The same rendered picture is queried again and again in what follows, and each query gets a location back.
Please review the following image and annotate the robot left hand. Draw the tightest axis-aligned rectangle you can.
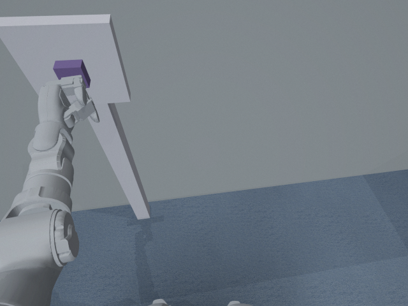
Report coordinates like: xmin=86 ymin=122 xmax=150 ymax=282
xmin=38 ymin=75 xmax=99 ymax=133

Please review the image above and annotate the robot left forearm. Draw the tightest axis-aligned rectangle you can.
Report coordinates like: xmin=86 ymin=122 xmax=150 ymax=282
xmin=0 ymin=122 xmax=75 ymax=223

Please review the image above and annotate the button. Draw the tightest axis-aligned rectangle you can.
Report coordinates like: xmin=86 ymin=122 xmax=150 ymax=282
xmin=53 ymin=59 xmax=91 ymax=88

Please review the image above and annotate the robot left upper arm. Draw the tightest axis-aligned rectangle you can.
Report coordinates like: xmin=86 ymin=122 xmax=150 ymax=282
xmin=0 ymin=209 xmax=79 ymax=306

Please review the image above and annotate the panel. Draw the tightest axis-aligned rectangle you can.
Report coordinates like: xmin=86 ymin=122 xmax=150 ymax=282
xmin=0 ymin=14 xmax=150 ymax=220

